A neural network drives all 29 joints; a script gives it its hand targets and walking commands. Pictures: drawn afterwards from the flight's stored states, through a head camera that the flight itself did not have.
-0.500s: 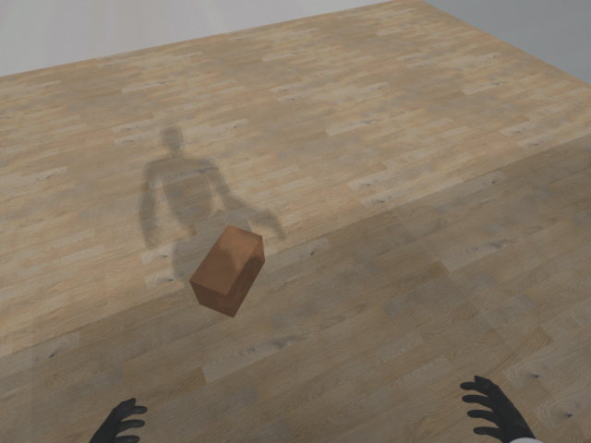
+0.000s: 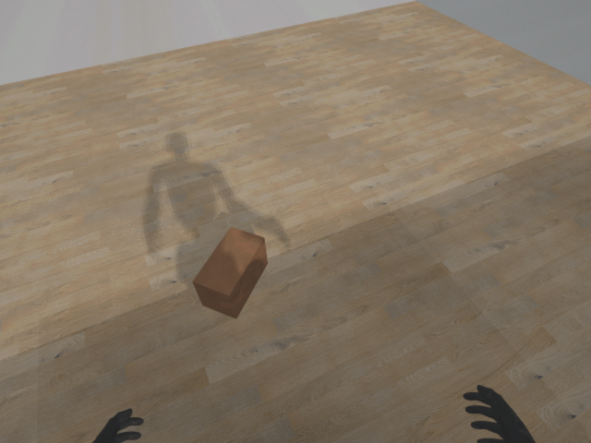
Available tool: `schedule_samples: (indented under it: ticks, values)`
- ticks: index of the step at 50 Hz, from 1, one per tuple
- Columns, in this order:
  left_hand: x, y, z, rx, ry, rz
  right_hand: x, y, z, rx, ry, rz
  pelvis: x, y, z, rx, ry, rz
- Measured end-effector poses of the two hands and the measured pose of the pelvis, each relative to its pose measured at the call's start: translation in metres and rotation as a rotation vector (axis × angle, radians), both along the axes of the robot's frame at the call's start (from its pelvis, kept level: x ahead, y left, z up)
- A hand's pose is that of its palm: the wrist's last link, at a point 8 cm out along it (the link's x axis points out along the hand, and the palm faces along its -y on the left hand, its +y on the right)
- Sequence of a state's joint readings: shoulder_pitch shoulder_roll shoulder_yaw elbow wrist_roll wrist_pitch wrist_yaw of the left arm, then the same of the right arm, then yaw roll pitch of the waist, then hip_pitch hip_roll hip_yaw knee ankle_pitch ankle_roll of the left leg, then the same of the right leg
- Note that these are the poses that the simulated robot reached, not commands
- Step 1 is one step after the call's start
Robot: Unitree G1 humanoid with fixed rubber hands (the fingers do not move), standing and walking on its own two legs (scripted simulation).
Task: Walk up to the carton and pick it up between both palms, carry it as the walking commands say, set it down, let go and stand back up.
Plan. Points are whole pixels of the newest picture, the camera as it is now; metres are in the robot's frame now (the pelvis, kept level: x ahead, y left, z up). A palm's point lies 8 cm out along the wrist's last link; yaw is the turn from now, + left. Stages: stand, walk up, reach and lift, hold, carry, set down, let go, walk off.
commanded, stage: walk up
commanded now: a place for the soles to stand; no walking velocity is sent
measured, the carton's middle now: (233, 271) +0.81 +0.26 -0.67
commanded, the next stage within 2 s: none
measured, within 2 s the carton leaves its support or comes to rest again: neither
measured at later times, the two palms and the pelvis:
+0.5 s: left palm out of the picture +0.14 +0.37 -0.08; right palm (508, 399) +0.19 -0.26 -0.05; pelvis +0.07 +0.04 +0.00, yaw +16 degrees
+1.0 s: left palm (96, 427) +0.17 +0.30 -0.08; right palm (428, 231) +0.51 -0.25 -0.08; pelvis +0.25 -0.03 -0.01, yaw +32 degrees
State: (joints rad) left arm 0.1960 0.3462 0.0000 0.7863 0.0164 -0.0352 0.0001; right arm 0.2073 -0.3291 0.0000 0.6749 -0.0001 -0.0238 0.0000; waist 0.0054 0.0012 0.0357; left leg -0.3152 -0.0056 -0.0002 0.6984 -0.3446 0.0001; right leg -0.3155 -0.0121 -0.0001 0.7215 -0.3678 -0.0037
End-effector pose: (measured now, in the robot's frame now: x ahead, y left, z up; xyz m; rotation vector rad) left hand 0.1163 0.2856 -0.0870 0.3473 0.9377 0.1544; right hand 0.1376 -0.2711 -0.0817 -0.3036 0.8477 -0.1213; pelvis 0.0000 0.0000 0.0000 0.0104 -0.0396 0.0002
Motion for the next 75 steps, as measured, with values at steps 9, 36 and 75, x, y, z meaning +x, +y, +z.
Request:
schedule_samples:
  ticks: [9,36,75]
  values:
    - [-0.004,0.029,0.01,0.02,-0.083,0.015,0.005,0.0,0.005,-0.073,0.105,0.121,0.009,0.008,0.0,-0.005,0.026,0.113]
    - [0.073,0.05,0.013,0.035,-0.073,0.167,0.156,-0.028,0.015,-0.21,0.204,0.29,0.15,-0.006,-0.004,0.025,0.033,0.374]
    - [0.188,-0.076,-0.013,0.035,0.069,0.659,0.581,-0.041,-0.004,-0.348,0.128,0.722,0.443,-0.102,-0.024,-0.01,0.036,0.766]
